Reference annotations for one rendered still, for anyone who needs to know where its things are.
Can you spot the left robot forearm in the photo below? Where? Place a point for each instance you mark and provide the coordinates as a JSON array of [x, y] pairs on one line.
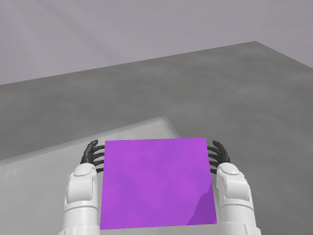
[[80, 206]]

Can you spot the left robot hand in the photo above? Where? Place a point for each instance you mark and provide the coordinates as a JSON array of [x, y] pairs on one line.
[[88, 157]]

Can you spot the right robot forearm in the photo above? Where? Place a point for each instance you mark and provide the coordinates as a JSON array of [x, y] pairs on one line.
[[235, 202]]

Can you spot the carton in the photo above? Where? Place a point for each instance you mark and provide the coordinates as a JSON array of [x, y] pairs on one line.
[[156, 183]]

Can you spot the right robot hand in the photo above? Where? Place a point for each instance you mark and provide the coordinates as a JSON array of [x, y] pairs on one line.
[[221, 157]]

